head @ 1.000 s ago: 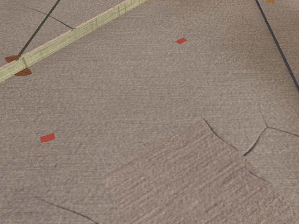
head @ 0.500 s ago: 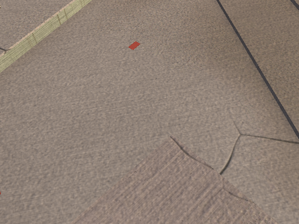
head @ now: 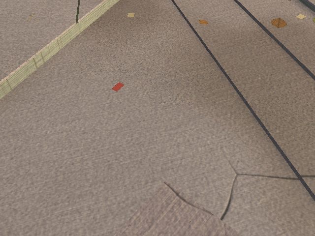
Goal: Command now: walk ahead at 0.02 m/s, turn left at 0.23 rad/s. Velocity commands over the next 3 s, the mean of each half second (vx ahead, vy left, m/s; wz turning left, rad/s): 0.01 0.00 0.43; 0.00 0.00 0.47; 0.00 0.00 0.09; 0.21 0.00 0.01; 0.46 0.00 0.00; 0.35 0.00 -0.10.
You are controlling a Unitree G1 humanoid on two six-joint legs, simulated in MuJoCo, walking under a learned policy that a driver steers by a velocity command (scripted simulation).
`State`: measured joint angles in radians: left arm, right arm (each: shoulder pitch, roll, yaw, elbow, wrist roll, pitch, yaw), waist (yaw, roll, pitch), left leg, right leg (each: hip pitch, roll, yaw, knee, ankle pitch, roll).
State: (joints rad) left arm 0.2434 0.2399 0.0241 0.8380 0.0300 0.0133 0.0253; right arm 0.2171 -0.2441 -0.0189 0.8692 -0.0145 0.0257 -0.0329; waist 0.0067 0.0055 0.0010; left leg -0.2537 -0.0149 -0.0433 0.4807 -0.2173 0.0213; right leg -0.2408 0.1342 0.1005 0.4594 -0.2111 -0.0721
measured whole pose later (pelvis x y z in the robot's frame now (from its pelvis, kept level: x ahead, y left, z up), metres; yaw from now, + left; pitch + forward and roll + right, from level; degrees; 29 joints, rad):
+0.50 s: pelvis -0.01 -0.03 +0.01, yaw +17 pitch +0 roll +1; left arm 0.22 0.27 0.03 0.78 0.03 0.02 0.05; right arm 0.21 -0.32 -0.10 0.82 -0.03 0.06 0.00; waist -0.01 0.05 0.04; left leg -0.50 -0.12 -0.13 0.92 -0.42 0.00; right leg -0.19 0.04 0.00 0.43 -0.25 -0.06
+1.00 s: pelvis -0.02 +0.01 +0.02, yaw +30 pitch -1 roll +1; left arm 0.23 0.30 0.05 0.81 0.01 0.05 0.00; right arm 0.12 -0.22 -0.03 0.77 -0.02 0.03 -0.01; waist 0.03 -0.08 0.09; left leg -0.22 -0.04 0.07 0.52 -0.08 0.28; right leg -0.32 -0.06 -0.03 0.92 -0.42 0.00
